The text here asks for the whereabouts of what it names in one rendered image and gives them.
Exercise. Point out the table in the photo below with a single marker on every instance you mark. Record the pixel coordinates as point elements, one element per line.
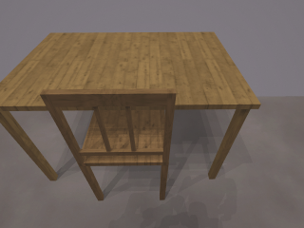
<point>194,63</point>

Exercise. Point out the chair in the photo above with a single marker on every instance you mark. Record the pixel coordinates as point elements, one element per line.
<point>117,137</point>

